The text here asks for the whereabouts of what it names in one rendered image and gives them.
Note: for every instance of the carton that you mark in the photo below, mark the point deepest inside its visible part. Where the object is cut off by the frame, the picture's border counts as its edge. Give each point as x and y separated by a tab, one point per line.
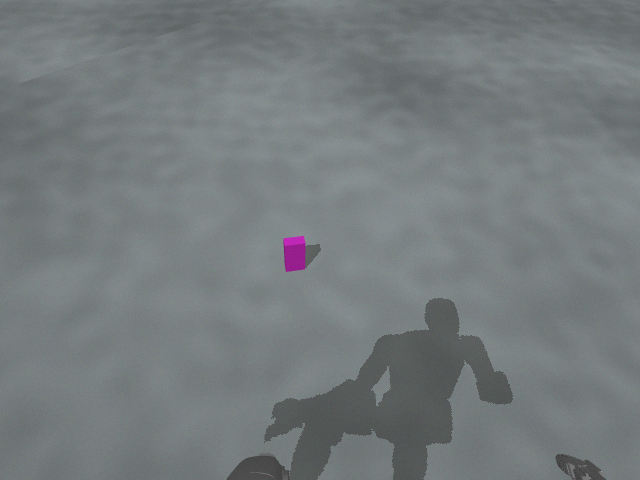
294	253

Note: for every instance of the right robot hand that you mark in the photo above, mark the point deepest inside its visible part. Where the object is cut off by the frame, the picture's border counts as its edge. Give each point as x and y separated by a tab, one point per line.
578	469

